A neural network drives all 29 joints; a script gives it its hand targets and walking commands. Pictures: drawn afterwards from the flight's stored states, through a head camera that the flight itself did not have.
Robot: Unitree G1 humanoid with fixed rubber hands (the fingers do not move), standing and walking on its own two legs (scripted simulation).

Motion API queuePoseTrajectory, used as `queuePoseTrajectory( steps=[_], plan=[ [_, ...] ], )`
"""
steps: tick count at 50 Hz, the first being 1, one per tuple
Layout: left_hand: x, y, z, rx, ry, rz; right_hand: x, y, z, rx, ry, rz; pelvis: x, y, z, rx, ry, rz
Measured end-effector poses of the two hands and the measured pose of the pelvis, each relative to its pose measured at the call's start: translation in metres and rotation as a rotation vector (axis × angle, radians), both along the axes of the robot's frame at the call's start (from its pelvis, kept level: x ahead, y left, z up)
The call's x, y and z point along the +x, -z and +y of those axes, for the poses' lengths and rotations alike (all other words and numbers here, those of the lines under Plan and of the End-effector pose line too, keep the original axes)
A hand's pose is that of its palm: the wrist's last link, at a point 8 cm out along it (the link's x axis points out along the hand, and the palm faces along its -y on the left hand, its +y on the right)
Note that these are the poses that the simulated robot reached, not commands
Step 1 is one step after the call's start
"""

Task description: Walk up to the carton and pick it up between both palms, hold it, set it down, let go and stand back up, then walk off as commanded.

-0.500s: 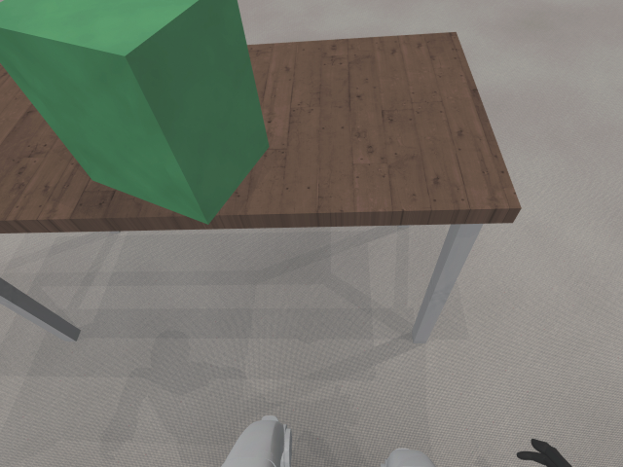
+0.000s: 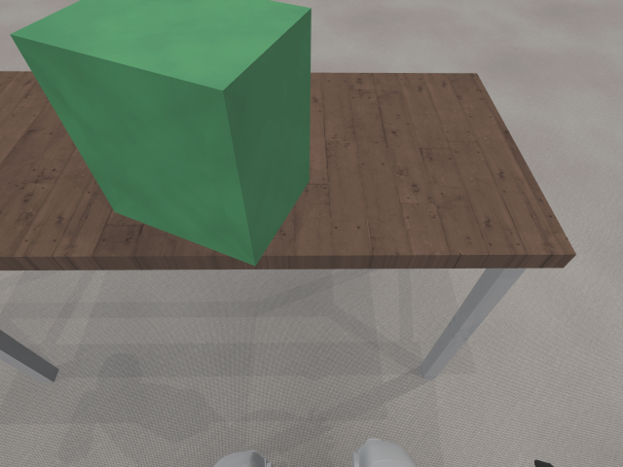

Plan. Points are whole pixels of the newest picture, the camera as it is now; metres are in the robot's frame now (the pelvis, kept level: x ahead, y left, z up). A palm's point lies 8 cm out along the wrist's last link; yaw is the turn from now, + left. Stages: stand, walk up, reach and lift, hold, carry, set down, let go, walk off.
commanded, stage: walk up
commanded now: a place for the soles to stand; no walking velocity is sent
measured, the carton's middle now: (197, 126) +0.56 +0.16 +0.13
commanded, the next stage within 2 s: none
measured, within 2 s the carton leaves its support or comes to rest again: neither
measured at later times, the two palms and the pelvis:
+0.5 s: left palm out of the picture +0.13 +0.45 -0.09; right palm out of the picture +0.13 -0.21 -0.11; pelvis +0.06 +0.11 -0.01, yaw +1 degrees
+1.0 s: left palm out of the picture +0.12 +0.46 -0.06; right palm (448, 417) +0.21 -0.21 -0.13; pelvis +0.13 +0.11 +0.00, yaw +1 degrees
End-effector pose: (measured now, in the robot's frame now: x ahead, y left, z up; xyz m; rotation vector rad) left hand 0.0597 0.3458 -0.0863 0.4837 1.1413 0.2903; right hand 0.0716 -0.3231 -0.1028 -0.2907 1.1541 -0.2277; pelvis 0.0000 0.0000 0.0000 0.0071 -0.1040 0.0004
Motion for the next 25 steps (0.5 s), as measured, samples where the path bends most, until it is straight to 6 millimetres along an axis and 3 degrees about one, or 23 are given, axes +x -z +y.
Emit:
queuePoseTrajectory(
  steps=[5, 9, 13, 19, 25],
  plan=[
    [-0.009, -0.013, 0.005, 0.024, -0.018, 0.036, 0.019, 0.015, 0.017, 0.045, -0.02, 0.043, 0.015, -0.003, 0.006, -0.024, -0.009, 0.031],
    [-0.023, -0.022, 0.024, 0.056, -0.04, 0.103, 0.042, 0.022, 0.034, 0.059, -0.03, 0.023, 0.025, -0.003, 0.02, -0.04, -0.009, 0.05],
    [-0.023, -0.021, 0.05, 0.069, -0.051, 0.119, 0.058, 0.028, 0.057, 0.067, -0.045, 0.014, 0.032, 0.002, 0.043, -0.067, -0.014, 0.057],
    [0.01, 0.006, 0.093, 0.039, -0.029, 0.073, 0.069, 0.025, 0.094, 0.037, -0.04, -0.032, 0.046, 0.016, 0.087, -0.028, -0.005, 0.007],
    [0.066, 0.004, 0.104, -0.017, -0.016, -0.07, 0.062, 0.003, 0.112, -0.001, -0.013, -0.043, 0.059, 0.005, 0.111, -0.04, -0.004, -0.073]
  ],
)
